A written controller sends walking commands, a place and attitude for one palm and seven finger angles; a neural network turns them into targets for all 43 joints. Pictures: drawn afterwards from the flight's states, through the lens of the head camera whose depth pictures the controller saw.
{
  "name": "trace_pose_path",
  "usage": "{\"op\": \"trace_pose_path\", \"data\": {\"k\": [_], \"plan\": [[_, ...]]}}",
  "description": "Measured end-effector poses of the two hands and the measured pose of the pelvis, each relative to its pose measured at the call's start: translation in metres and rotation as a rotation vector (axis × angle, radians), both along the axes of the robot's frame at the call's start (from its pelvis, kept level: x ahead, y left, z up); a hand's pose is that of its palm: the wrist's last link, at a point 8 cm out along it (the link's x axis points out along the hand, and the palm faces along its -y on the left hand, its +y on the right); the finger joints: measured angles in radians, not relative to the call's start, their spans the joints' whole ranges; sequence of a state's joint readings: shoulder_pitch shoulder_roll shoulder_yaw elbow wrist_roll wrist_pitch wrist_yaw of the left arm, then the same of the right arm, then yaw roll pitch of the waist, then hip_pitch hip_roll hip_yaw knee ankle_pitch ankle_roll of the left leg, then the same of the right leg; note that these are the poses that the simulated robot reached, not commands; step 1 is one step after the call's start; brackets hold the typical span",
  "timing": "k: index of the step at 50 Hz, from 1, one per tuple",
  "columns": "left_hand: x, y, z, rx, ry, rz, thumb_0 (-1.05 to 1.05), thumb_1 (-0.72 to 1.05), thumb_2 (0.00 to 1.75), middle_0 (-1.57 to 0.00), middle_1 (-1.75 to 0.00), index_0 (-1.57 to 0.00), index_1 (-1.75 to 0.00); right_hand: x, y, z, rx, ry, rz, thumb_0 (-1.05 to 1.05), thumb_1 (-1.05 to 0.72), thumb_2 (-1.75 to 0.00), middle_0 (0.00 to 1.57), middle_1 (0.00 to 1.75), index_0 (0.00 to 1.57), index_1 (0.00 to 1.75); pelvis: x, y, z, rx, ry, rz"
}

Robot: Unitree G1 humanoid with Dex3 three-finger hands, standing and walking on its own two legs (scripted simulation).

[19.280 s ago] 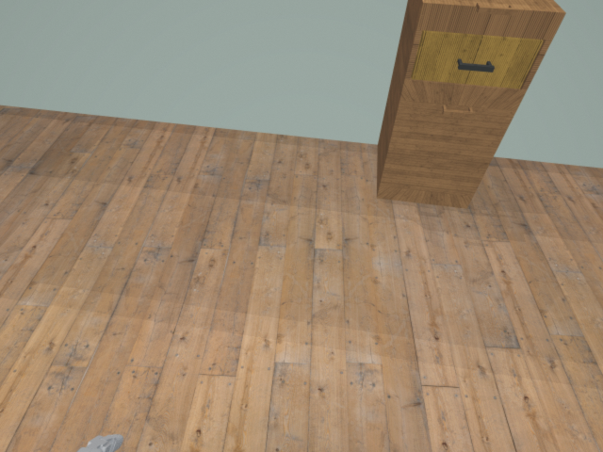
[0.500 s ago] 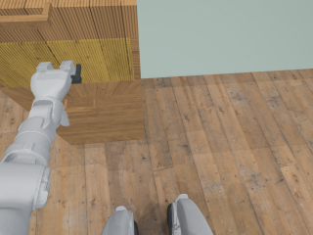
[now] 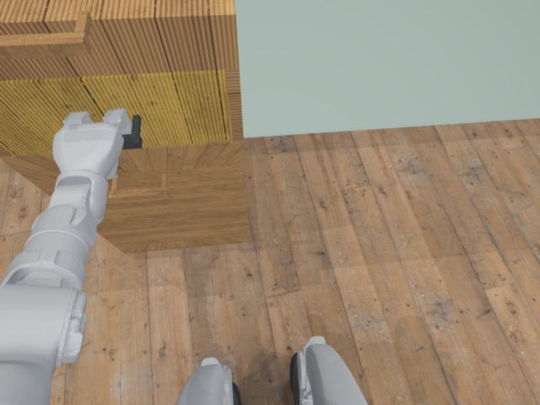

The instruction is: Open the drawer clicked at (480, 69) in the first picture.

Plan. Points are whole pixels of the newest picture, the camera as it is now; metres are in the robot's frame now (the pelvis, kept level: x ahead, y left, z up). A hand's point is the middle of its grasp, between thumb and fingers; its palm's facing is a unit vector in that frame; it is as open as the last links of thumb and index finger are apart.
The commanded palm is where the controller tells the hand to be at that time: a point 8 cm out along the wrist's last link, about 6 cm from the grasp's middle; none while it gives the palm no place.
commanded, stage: close the thumb around the handle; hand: left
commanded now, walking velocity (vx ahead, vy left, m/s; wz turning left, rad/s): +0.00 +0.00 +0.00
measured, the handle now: (103, 133) +0.53 +0.23 +0.01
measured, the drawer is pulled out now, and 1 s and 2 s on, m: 0.00 0.03 0.14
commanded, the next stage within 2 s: pull the drawer open in 0.12 s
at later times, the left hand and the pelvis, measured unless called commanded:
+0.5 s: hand (106, 169) +0.48 +0.23 -0.02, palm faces -0.07 -0.05 -1.00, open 5.1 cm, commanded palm +0.44 +0.24 +0.03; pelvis +0.00 +0.01 +0.00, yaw -1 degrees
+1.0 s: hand (103, 188) +0.45 +0.23 -0.01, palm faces -0.04 -0.05 -1.00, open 5.1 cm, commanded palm +0.41 +0.24 +0.03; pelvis +0.05 +0.01 +0.03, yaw -2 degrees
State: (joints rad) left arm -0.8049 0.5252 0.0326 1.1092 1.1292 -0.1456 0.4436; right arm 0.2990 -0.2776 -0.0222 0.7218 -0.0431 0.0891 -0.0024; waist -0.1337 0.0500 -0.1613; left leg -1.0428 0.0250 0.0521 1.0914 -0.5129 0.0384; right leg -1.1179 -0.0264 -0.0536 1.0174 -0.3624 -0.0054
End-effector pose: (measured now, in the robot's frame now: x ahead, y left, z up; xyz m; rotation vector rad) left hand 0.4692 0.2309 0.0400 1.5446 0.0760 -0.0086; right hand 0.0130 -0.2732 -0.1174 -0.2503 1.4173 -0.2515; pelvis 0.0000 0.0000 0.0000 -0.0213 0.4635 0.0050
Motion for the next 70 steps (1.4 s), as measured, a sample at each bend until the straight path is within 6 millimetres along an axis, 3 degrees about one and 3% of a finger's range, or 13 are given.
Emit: {"op": "trace_pose_path", "data": {"k": [7,19,28,34,53,60,70], "plan": [[0.000,0.001,-0.002,-0.002,-0.012,0.000,0.00,0.82,0.87,-0.42,-1.34,-0.40,-1.34,0.000,-0.001,-0.001,-0.004,0.003,0.003,0.01,-0.91,-0.90,0.20,0.30,0.20,0.30,-0.001,0.001,-0.001,-0.001,0.003,0.001],[-0.001,0.000,-0.002,-0.003,-0.003,0.009,0.00,0.82,0.86,-0.40,-1.35,-0.39,-1.34,0.001,0.002,0.001,-0.005,-0.011,-0.003,0.01,-0.91,-0.90,0.20,0.30,0.20,0.30,-0.003,0.003,-0.001,-0.001,-0.001,-0.004],[-0.010,0.002,0.000,-0.025,0.011,-0.004,0.00,0.82,0.83,-0.35,-1.35,-0.41,-1.35,0.006,0.008,0.006,0.015,-0.015,-0.035,0.01,-0.91,-0.90,0.20,0.30,0.20,0.30,0.009,0.007,0.007,0.002,-0.018,-0.029],[-0.020,0.002,-0.001,-0.034,-0.014,-0.016,0.00,0.82,0.83,-0.33,-1.35,-0.42,-1.35,0.024,0.012,0.007,0.033,-0.021,-0.031,0.01,-0.91,-0.90,0.20,0.30,0.20,0.30,0.022,0.010,0.012,0.001,-0.026,-0.032],[-0.044,0.000,0.001,-0.025,-0.006,0.026,0.00,0.80,0.82,-0.31,-1.34,-0.42,-1.35,0.115,0.015,0.024,0.048,-0.162,0.030,0.01,-0.91,-0.90,0.20,0.30,0.20,0.30,0.050,0.008,0.028,-0.002,-0.062,-0.028],[-0.055,-0.001,0.001,-0.029,0.001,0.034,0.00,0.80,0.82,-0.31,-1.34,-0.42,-1.35,0.128,0.013,0.029,0.048,-0.197,0.037,0.01,-0.91,-0.90,0.20,0.30,0.20,0.30,0.056,0.005,0.031,0.001,-0.073,-0.036],[-0.075,-0.002,0.001,-0.021,-0.008,0.039,0.00,0.80,0.82,-0.31,-1.34,-0.42,-1.35,0.132,0.011,0.028,0.055,-0.223,0.033,0.01,-0.91,-0.90,0.20,0.30,0.20,0.30,0.058,0.002,0.031,0.004,-0.087,-0.046]]}}
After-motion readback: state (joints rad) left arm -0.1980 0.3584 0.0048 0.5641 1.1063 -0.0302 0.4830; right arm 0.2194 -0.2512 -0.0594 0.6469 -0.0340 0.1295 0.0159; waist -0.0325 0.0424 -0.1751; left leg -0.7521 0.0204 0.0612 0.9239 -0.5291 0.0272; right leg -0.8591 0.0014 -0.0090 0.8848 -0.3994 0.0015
